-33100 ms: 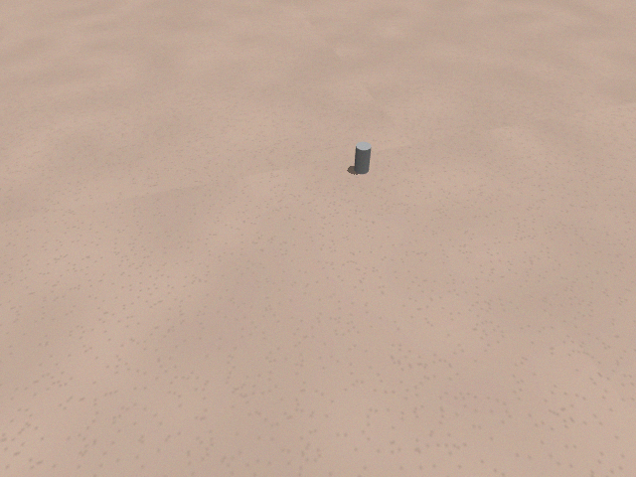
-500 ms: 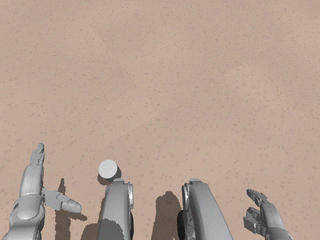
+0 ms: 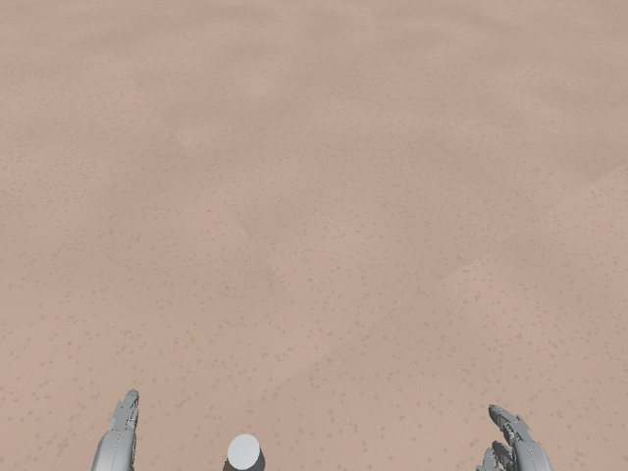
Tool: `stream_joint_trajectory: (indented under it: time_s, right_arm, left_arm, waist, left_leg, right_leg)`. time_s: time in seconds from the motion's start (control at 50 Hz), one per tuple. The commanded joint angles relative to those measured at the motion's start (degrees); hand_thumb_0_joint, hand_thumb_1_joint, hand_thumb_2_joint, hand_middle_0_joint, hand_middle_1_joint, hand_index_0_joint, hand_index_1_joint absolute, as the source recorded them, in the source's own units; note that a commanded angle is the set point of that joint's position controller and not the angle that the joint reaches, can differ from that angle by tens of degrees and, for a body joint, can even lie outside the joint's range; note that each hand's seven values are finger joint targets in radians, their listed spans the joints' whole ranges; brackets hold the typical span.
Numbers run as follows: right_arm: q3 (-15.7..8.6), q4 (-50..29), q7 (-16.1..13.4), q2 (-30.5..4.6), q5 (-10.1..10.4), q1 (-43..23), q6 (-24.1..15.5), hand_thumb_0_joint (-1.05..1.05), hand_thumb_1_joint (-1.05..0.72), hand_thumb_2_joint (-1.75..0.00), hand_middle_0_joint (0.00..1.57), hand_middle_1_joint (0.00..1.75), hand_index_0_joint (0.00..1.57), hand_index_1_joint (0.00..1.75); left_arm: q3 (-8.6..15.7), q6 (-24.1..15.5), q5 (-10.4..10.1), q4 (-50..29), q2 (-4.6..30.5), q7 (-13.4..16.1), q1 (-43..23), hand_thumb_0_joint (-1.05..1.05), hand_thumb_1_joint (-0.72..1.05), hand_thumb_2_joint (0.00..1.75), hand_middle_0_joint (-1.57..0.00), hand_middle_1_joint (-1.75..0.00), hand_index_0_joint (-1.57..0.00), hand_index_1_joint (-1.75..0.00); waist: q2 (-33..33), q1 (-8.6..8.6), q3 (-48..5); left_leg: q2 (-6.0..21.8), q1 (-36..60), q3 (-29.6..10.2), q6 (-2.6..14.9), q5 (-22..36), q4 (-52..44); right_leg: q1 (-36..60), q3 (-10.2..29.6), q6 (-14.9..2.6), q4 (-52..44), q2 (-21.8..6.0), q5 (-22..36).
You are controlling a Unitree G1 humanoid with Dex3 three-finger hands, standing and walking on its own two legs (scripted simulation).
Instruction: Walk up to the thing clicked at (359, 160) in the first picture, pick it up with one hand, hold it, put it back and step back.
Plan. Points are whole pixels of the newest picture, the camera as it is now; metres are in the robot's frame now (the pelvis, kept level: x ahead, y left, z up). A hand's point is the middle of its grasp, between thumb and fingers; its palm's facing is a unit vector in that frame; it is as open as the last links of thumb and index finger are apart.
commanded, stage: home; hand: left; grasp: from the side
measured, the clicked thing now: (247, 458) +0.30 +0.17 -0.63
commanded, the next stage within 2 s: stand in 1.82 s
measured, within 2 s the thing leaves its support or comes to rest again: neither
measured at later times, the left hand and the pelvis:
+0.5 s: hand out of the picture +0.15 +0.18 -0.04, palm faces +0.10 -0.95 -0.28, open 17.6 cm; pelvis -0.01 -0.01 +0.02, yaw +1 degrees
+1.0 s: hand out of the picture +0.15 +0.17 -0.04, palm faces +0.10 -0.96 -0.28, open 17.6 cm; pelvis -0.02 -0.01 +0.02, yaw +1 degrees
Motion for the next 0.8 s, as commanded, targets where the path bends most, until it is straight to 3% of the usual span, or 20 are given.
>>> stream_joint_trajectory:
  time_s: [0.0, 0.02, 0.04, 0.08, 0.24, 0.32, 0.34, 0.44, 0.48, 0.54, 0.6, 0.68, 0.78]
  right_arm:
    - [-2.9, -9.91, -0.87, -7.27, -0.34, -3.52, -4.24, 0.0, -0.9, -0.9, 0.2, 0.3, 0.2, 0.3]
    - [-3.07, -10.01, -0.89, -7.32, -0.53, -3.52, -4.54, 0.0, -0.9, -0.9, 0.2, 0.3, 0.2, 0.3]
    - [-3.09, -10.06, -0.78, -7.74, -0.43, -3.76, -4.76, 0.0, -0.9, -0.9, 0.2, 0.3, 0.2, 0.3]
    - [-3.16, -9.84, -0.65, -7.6, -0.64, -3.33, -5.43, 0.0, -0.9, -0.9, 0.2, 0.3, 0.2, 0.3]
    - [-3.18, -9.49, -0.65, -7.66, -1.25, -3.47, -7.02, 0.0, -0.9, -0.9, 0.2, 0.3, 0.2, 0.3]
    - [-3.01, -9.01, -0.61, -7.86, -1.24, -4.23, -7.71, 0.0, -0.9, -0.9, 0.2, 0.3, 0.2, 0.3]
    - [-2.96, -9.16, -0.53, -7.78, -1.25, -4.35, -7.77, 0.0, -0.9, -0.9, 0.2, 0.3, 0.2, 0.3]
    - [-2.99, -9.02, -0.52, -7.76, -1.34, -4.21, -8.12, 0.0, -0.9, -0.9, 0.2, 0.3, 0.2, 0.3]
    - [-3.07, -9.01, -0.6, -7.88, -1.34, -4.21, -8.07, 0.0, -0.9, -0.9, 0.2, 0.3, 0.2, 0.3]
    - [-2.93, -8.9, -0.41, -7.75, -1.4, -4.27, -8.22, 0.0, -0.9, -0.9, 0.2, 0.3, 0.2, 0.3]
    - [-3.02, -8.93, -0.65, -7.79, -1.29, -4.55, -8.35, 0.0, -0.9, -0.9, 0.2, 0.3, 0.2, 0.3]
    - [-2.89, -8.38, -0.53, -7.72, -1.42, -4.46, -8.59, 0.0, -0.9, -0.9, 0.2, 0.3, 0.2, 0.3]
    - [-3.03, -8.38, -0.69, -7.87, -1.32, -4.61, -8.88, 0.0, -0.9, -0.9, 0.2, 0.3, 0.2, 0.3]
  left_arm:
    - [3.42, -1.67, 0.36, -14.72, 5.43, 0.63, 0.71, 0.0, -0.57, 0.05, -0.05, -0.05, -0.05, -0.05]
    - [3.0, -1.49, 0.48, -13.33, 4.46, 0.38, 3.19, 0.0, -0.57, 0.04, -0.05, -0.05, -0.05, -0.05]
    - [2.18, -1.49, 0.26, -13.18, 3.95, 0.16, 2.05, 0.0, -0.57, 0.04, -0.05, -0.05, -0.05, -0.05]
    - [2.77, -1.8, 0.39, -12.89, 3.46, -0.17, 2.11, 0.0, -0.57, 0.05, -0.05, -0.05, -0.05, -0.05]
    - [3.18, -2.71, 0.78, -13.87, 3.64, -0.84, 0.03, 0.0, -0.59, 0.03, -0.05, -0.05, -0.04, -0.05]
    - [2.74, -2.69, 0.76, -11.85, 3.01, -0.82, -0.74, 0.0, -0.59, 0.03, -0.04, -0.05, -0.04, -0.05]
    - [3.58, -2.76, 0.76, -12.73, 3.93, -0.84, -0.56, 0.0, -0.61, 0.02, -0.04, -0.05, -0.04, -0.05]
    - [2.66, -2.99, 0.7, -10.95, 2.67, -1.15, 0.91, 0.0, -0.58, 0.04, -0.05, -0.05, -0.05, -0.05]
    - [3.65, -3.13, 0.74, -10.82, 3.92, -1.08, 0.63, 0.0, -0.58, 0.04, -0.05, -0.05, -0.05, -0.05]
    - [2.7, -3.24, 0.73, -10.98, 3.02, -1.31, 0.37, 0.0, -0.58, 0.04, -0.05, -0.05, -0.05, -0.05]
    - [3.88, -3.49, 0.66, -10.28, 4.08, -1.34, 0.06, 0.0, -0.58, 0.04, -0.05, -0.05, -0.05, -0.05]
    - [2.84, -3.75, 0.66, -10.44, 3.23, -1.51, -0.85, 0.0, -0.58, 0.04, -0.05, -0.05, -0.05, -0.05]
    - [3.48, -3.9, 0.63, -10.23, 3.83, -1.65, -0.72, 0.0, -0.6, 0.03, -0.04, -0.05, -0.04, -0.05]
  waist:
    - [0.51, 1.04, -4.0]
    - [0.15, 1.08, -4.66]
    - [-0.47, 0.46, -1.01]
    - [-0.14, 0.49, 0.24]
    - [1.28, 0.76, -2.85]
    - [1.39, 0.67, 0.07]
    - [1.61, 1.34, -0.74]
    - [0.15, 0.91, -0.62]
    - [-0.02, 1.28, -0.85]
    - [0.39, 1.01, -0.92]
    - [-1.65, 1.27, 0.09]
    - [-0.14, 0.95, 0.4]
    - [-0.18, 1.17, 1.38]
  left_leg:
    - [-1.21, 11.35, 0.74, 0.49, 18.27, -12.06]
    - [-1.22, 12.05, 0.81, 0.43, 20.12, -12.09]
    - [-1.25, 10.9, 0.83, 0.53, 17.85, -12.79]
    - [-1.11, 11.19, 0.6, 0.39, 15.38, -14.01]
    - [-1.69, 13.69, 1.25, 0.33, 15.32, -14.67]
    - [-1.53, 12.8, 0.69, 0.25, 11.31, -16.18]
    - [-1.62, 12.58, 0.56, 0.29, 10.39, -16.44]
    - [-1.87, 12.94, 1.36, 0.44, 12.64, -15.53]
    - [-2.14, 12.37, 1.72, 0.66, 12.32, -15.1]
    - [-1.97, 12.68, 1.46, 0.63, 11.24, -15.73]
    - [-2.16, 11.87, 2.05, 0.95, 10.76, -15.2]
    - [-2.12, 12.44, 1.95, 0.85, 9.93, -15.6]
    - [-2.14, 11.72, 1.98, 0.86, 7.52, -16.27]
  right_leg:
    - [6.04, -2.27, -1.88, -9.64, 2.11, 16.96]
    - [6.84, -2.21, -1.88, -9.79, 2.14, 18.48]
    - [5.51, -2.27, -1.73, -10.55, 2.16, 16.64]
    - [5.37, -2.31, -1.85, -11.05, 2.22, 14.2]
    - [7.81, -1.5, -1.97, -12.04, 1.97, 14.37]
    - [6.77, -1.85, -2.03, -12.73, 2.12, 10.65]
    - [7.28, -1.87, -2.08, -13.08, 2.12, 9.82]
    - [7.94, -1.42, -1.85, -13.66, 1.92, 12.09]
    - [7.77, -1.11, -1.67, -14.26, 1.79, 12.11]
    - [7.55, -1.14, -1.87, -13.96, 1.76, 10.83]
    - [7.66, -0.73, -1.5, -15.11, 1.53, 10.64]
    - [7.2, -0.73, -1.68, -15.0, 1.52, 9.72]
    - [6.23, -0.86, -1.72, -15.39, 1.64, 7.36]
